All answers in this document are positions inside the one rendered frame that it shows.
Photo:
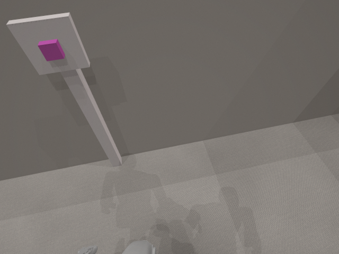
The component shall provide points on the left robot thigh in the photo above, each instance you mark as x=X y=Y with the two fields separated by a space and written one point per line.
x=140 y=247

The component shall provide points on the panel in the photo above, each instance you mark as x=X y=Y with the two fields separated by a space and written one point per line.
x=29 y=31

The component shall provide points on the button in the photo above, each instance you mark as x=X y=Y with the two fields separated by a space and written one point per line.
x=51 y=50

